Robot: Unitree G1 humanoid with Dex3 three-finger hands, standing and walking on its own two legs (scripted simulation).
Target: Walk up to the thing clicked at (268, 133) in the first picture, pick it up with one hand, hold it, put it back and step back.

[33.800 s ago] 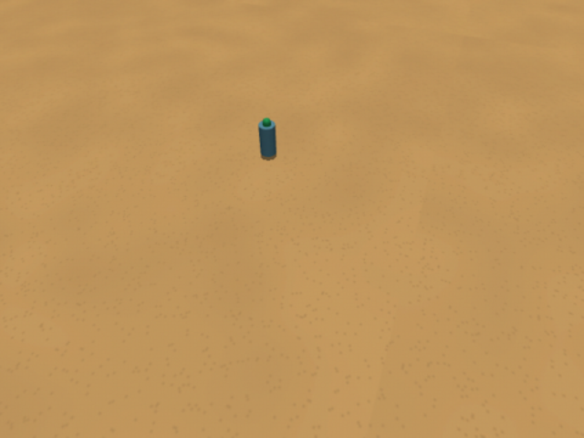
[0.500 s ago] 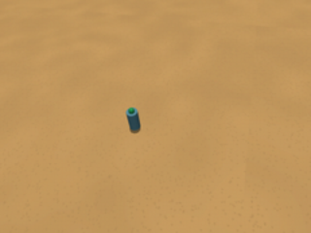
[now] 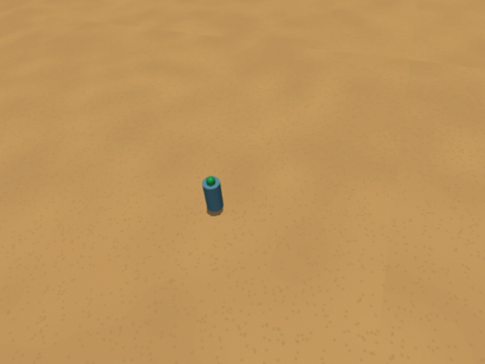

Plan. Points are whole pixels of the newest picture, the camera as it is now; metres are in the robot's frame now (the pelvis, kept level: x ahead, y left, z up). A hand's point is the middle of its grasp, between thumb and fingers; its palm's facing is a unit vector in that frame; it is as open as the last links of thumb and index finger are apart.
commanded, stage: step back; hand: left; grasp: from the side
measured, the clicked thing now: (212, 192) +1.05 +0.24 -0.66
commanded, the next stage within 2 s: stand in 0.42 s
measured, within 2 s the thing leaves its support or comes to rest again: neither
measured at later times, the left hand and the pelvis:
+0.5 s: hand out of the picture +0.12 +0.30 -0.16, palm faces +0.03 -0.94 -0.35, open 7.4 cm; pelvis +0.04 +0.04 +0.00, yaw +1 degrees
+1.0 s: hand out of the picture +0.08 +0.30 -0.14, palm faces -0.01 -0.94 -0.34, open 7.4 cm; pelvis +0.02 +0.04 +0.02, yaw +1 degrees
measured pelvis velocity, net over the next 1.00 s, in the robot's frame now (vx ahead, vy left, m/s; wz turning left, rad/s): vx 0.02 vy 0.04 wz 0.02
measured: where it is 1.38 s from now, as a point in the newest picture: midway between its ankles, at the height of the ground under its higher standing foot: outside the picture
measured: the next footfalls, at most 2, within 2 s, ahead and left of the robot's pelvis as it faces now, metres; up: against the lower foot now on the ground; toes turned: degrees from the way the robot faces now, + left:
left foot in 0.24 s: +0.12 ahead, +0.17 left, +0.00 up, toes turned +2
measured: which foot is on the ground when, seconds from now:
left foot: up 0.00-0.22, down 0.24-1.00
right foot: down 0.00-1.00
